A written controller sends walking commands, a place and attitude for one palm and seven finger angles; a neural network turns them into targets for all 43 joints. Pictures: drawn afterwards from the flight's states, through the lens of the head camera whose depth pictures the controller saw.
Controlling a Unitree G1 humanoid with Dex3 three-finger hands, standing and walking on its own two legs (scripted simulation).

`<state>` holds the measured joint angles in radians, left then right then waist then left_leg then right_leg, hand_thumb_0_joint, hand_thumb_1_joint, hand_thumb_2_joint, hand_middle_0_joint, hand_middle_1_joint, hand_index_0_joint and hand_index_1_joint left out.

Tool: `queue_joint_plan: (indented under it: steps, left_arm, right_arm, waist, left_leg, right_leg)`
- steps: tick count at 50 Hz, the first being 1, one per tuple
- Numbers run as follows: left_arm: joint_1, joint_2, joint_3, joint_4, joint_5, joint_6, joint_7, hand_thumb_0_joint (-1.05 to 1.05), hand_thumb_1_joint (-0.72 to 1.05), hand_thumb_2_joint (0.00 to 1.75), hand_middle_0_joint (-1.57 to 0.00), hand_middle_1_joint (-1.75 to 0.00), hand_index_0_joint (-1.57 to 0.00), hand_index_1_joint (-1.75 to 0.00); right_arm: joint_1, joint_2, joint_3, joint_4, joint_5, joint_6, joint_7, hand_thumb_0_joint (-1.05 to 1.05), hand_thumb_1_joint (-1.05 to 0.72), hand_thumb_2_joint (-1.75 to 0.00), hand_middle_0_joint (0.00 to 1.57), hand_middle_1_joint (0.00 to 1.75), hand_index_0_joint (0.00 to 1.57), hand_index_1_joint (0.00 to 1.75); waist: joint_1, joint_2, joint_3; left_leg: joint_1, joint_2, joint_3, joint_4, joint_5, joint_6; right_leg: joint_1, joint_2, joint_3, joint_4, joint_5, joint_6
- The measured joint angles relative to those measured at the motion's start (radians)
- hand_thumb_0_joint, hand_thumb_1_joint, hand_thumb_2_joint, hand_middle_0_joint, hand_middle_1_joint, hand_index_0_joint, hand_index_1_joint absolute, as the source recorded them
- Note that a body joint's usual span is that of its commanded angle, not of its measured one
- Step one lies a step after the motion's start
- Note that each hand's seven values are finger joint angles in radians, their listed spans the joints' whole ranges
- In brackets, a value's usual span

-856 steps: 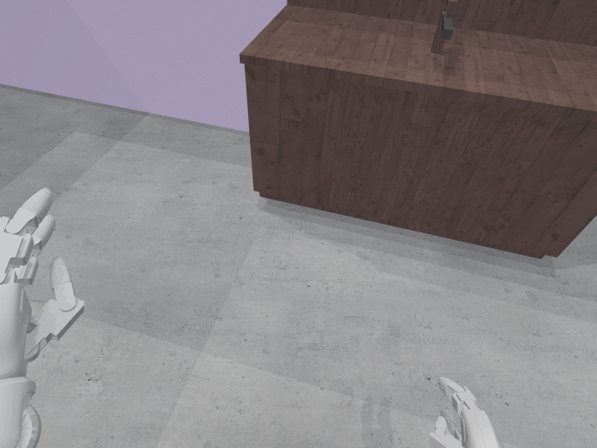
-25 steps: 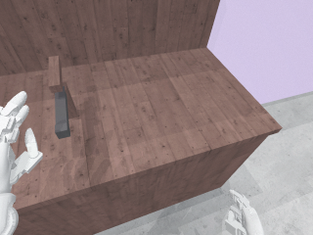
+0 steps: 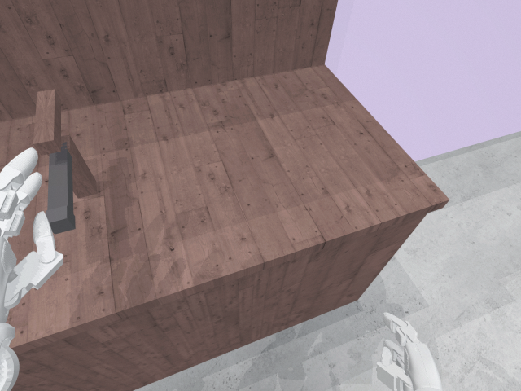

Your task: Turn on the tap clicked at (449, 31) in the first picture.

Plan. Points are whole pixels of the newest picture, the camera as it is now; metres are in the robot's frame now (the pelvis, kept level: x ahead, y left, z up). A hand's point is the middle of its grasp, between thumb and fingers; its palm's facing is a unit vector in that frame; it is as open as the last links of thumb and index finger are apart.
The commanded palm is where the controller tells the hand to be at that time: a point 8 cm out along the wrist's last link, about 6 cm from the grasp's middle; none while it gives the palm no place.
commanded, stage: come to a stop and stand still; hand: left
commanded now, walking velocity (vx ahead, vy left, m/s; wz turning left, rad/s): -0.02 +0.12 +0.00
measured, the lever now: (60, 219) +0.32 +0.32 +0.07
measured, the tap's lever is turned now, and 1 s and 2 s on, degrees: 0 0 0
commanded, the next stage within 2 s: look again from close up in 0.98 s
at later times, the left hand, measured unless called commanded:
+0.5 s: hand out of the picture +0.23 +0.31 +0.17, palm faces +0.44 -0.83 -0.35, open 7.4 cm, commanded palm +0.16 +0.33 +0.18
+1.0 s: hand out of the picture +0.23 +0.32 +0.16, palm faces +0.35 -0.86 -0.37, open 7.4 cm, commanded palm +0.16 +0.36 +0.18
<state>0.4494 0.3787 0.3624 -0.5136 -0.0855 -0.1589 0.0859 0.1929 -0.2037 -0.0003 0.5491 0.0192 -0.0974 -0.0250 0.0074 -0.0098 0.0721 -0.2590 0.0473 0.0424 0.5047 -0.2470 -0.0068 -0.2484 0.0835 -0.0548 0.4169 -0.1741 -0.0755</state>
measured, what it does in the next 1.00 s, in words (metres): shifts its weight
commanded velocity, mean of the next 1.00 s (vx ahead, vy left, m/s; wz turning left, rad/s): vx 0.00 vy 0.01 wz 0.00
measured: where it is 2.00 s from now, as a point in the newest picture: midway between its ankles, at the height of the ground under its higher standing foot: outside the picture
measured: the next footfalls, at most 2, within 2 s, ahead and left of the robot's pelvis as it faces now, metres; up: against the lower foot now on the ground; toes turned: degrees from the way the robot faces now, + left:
none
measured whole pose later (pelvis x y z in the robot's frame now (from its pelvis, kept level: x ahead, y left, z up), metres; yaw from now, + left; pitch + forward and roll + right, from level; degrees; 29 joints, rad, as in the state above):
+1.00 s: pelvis +0.00 +0.08 +0.00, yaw +0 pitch -2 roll -1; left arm 0.40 0.36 0.35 -0.46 -0.03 -0.22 0.08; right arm 0.18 -0.17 0.03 0.56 0.01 -0.12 0.00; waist 0.01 -0.03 0.08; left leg -0.20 -0.06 0.08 0.47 -0.24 0.09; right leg -0.21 -0.03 -0.01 0.44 -0.19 0.03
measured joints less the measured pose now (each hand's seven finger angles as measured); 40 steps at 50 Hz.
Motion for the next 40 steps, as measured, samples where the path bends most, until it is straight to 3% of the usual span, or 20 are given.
queue_joint_plan:
  steps: [7, 16, 18, 20, 23, 26, 29, 32, 35, 40]
  left_arm:
    - [0.041, -0.027, -0.030, 0.018, 0.007, 0.017, 0.025, 0.01, 0.89, 0.90, -0.22, -0.30, -0.21, -0.30]
    - [0.022, -0.018, -0.027, 0.046, 0.015, 0.027, 0.040, 0.01, 0.89, 0.90, -0.21, -0.30, -0.21, -0.30]
    - [-0.110, 0.056, 0.006, 0.106, 0.069, 0.000, -0.003, 0.02, 0.88, 0.90, -0.22, -0.30, -0.22, -0.30]
    - [-0.212, 0.096, 0.059, 0.184, 0.054, -0.045, 0.001, 0.01, 0.88, 0.90, -0.22, -0.30, -0.22, -0.30]
    - [-0.220, 0.045, 0.077, 0.196, 0.025, -0.052, 0.025, 0.01, 0.89, 0.90, -0.21, -0.30, -0.21, -0.30]
    - [-0.120, -0.031, 0.003, 0.126, 0.024, -0.057, 0.021, 0.01, 0.89, 0.90, -0.21, -0.30, -0.21, -0.30]
    - [-0.026, -0.049, -0.068, 0.075, 0.039, -0.065, -0.006, 0.01, 0.89, 0.90, -0.21, -0.30, -0.21, -0.30]
    - [-0.004, -0.008, -0.052, 0.074, 0.047, -0.069, -0.018, 0.01, 0.89, 0.90, -0.22, -0.30, -0.21, -0.30]
    - [-0.055, 0.022, 0.004, 0.097, 0.049, -0.068, -0.009, 0.01, 0.88, 0.90, -0.22, -0.30, -0.22, -0.30]
    - [-0.133, -0.009, 0.038, 0.070, 0.050, -0.075, 0.017, 0.02, 0.89, 0.90, -0.21, -0.30, -0.21, -0.30]
  right_arm:
    - [0.015, -0.039, -0.009, 0.024, 0.010, 0.013, -0.014, 0.01, -0.90, -0.90, 0.20, 0.30, 0.20, 0.30]
    - [0.004, -0.030, 0.000, 0.040, 0.007, 0.018, -0.024, 0.01, -0.90, -0.90, 0.20, 0.30, 0.20, 0.30]
    - [0.023, -0.018, -0.008, 0.037, -0.007, -0.016, -0.026, 0.01, -0.90, -0.90, 0.20, 0.30, 0.20, 0.30]
    - [0.008, -0.008, 0.004, 0.044, -0.005, -0.027, -0.012, 0.01, -0.90, -0.90, 0.20, 0.30, 0.20, 0.30]
    - [-0.006, -0.011, 0.009, 0.026, -0.003, -0.045, 0.017, 0.01, -0.90, -0.90, 0.20, 0.30, 0.20, 0.30]
    - [-0.003, -0.015, 0.010, 0.013, -0.001, -0.058, 0.032, 0.01, -0.90, -0.90, 0.20, 0.30, 0.20, 0.30]
    - [0.011, 0.001, 0.018, 0.010, -0.002, -0.056, 0.028, 0.01, -0.90, -0.90, 0.20, 0.30, 0.20, 0.30]
    - [0.026, 0.029, 0.033, 0.015, -0.003, -0.047, 0.015, 0.01, -0.90, -0.90, 0.20, 0.30, 0.20, 0.30]
    - [0.039, 0.045, 0.042, 0.020, -0.007, -0.051, 0.009, 0.01, -0.90, -0.90, 0.20, 0.30, 0.20, 0.30]
    - [0.031, 0.038, 0.045, 0.037, -0.016, -0.069, 0.026, 0.01, -0.90, -0.90, 0.20, 0.30, 0.20, 0.30]
  waist:
    - [-0.015, 0.040, -0.036]
    - [0.007, 0.019, -0.024]
    - [0.044, 0.010, -0.015]
    - [0.057, -0.003, -0.001]
    - [0.042, 0.006, 0.010]
    - [0.021, 0.023, 0.004]
    - [0.008, 0.016, -0.003]
    - [0.011, -0.014, 0.001]
    - [0.030, -0.036, 0.014]
    - [0.049, -0.039, 0.030]
  left_leg:
    - [-0.006, 0.002, -0.022, 0.013, -0.012, 0.010]
    - [0.038, -0.030, -0.008, -0.038, 0.010, 0.023]
    - [0.014, -0.029, -0.014, -0.018, 0.010, 0.027]
    - [0.005, -0.031, -0.008, -0.015, 0.014, 0.032]
    - [0.016, -0.047, 0.019, -0.026, 0.019, 0.051]
    - [0.029, -0.074, 0.043, -0.035, 0.017, 0.078]
    - [0.038, -0.097, 0.052, -0.038, 0.012, 0.097]
    - [0.045, -0.113, 0.051, -0.043, 0.012, 0.105]
    - [0.050, -0.123, 0.045, -0.045, 0.014, 0.108]
    - [0.059, -0.129, 0.040, -0.046, 0.013, 0.112]
  right_leg:
    - [0.019, 0.005, -0.017, -0.028, 0.002, 0.001]
    - [0.041, -0.027, -0.003, -0.032, 0.003, 0.026]
    - [0.031, -0.026, -0.010, -0.036, 0.010, 0.035]
    - [0.021, -0.029, -0.005, -0.036, 0.020, 0.034]
    - [0.014, -0.046, 0.021, -0.022, 0.024, 0.052]
    - [0.007, -0.072, 0.044, 0.004, 0.010, 0.077]
    - [0.001, -0.094, 0.054, 0.033, -0.011, 0.095]
    - [0.000, -0.110, 0.054, 0.053, -0.026, 0.099]
    - [0.002, -0.119, 0.048, 0.064, -0.036, 0.088]
    - [0.015, -0.124, 0.044, 0.059, -0.039, 0.076]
